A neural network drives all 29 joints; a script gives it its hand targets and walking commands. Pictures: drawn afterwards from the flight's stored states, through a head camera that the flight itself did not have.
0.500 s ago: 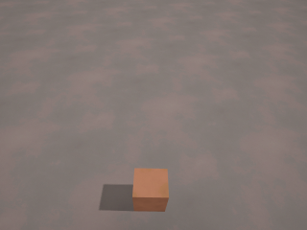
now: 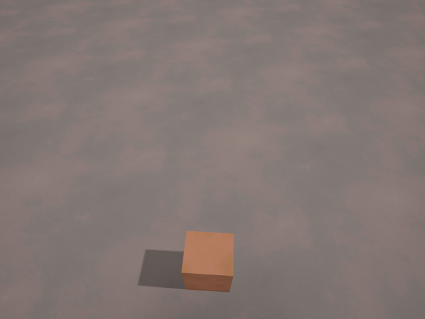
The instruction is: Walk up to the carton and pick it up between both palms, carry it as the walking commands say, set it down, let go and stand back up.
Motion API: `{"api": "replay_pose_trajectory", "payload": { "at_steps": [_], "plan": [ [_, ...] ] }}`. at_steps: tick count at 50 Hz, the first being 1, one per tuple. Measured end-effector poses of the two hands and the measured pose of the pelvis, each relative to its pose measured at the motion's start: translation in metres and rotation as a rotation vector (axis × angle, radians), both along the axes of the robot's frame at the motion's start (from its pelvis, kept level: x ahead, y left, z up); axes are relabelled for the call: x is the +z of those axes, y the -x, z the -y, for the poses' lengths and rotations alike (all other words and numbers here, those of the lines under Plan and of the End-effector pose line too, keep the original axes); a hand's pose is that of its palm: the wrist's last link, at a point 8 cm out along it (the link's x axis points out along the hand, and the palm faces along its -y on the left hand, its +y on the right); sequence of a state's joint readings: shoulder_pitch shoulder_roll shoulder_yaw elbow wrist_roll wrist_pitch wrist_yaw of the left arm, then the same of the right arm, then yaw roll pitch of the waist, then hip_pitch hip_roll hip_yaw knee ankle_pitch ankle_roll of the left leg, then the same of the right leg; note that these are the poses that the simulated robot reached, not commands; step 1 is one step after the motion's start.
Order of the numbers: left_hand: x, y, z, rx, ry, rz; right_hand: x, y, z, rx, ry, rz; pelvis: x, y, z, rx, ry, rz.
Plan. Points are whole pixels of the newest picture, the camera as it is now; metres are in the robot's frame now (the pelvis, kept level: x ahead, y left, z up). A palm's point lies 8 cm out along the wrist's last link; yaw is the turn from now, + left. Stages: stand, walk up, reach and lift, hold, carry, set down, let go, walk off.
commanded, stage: walk up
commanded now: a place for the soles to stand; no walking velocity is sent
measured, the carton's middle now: (208, 262) +0.42 +0.00 -0.63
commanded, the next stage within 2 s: reach and lift in 1.74 s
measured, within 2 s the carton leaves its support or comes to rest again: neither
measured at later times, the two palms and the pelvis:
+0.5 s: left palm out of the picture +0.07 +0.30 -0.10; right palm out of the picture +0.11 -0.29 -0.10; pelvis +0.00 +0.00 +0.02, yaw +0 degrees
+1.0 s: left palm out of the picture +0.07 +0.35 -0.10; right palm out of the picture +0.04 -0.25 -0.10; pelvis -0.01 +0.04 +0.02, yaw -4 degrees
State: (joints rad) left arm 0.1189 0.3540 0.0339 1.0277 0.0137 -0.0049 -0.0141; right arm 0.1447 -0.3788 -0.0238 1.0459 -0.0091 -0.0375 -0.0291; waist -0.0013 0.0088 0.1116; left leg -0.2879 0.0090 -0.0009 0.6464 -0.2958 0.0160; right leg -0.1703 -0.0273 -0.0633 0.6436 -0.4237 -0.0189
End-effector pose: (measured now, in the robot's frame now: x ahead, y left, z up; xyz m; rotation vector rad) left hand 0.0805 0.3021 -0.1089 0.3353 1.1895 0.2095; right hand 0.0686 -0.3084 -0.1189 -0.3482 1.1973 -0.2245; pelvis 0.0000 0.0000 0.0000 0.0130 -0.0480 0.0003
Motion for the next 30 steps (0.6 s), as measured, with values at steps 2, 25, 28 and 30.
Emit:
{"api": "replay_pose_trajectory", "payload": {
  "at_steps": [2, 25, 28, 30],
  "plan": [
    [-0.002, 0.0, 0.001, 0.022, 0.009, -0.006, 0.0, -0.009, -0.002, 0.019, -0.001, 0.011, 0.0, -0.002, 0.001, 0.003, -0.007, 0.002],
    [0.008, 0.006, 0.0, 0.051, 0.029, -0.02, 0.021, -0.037, -0.023, 0.053, -0.039, 0.057, 0.018, 0.001, 0.0, -0.001, 0.015, 0.009],
    [0.009, 0.008, -0.003, 0.044, 0.03, -0.02, 0.023, -0.031, -0.025, 0.046, -0.036, 0.047, 0.019, 0.001, -0.004, -0.007, 0.017, 0.009],
    [0.011, 0.009, -0.006, 0.031, 0.024, -0.022, 0.023, -0.027, -0.026, 0.032, -0.038, 0.04, 0.02, 0.002, -0.008, -0.016, 0.018, 0.008]
  ]
}}
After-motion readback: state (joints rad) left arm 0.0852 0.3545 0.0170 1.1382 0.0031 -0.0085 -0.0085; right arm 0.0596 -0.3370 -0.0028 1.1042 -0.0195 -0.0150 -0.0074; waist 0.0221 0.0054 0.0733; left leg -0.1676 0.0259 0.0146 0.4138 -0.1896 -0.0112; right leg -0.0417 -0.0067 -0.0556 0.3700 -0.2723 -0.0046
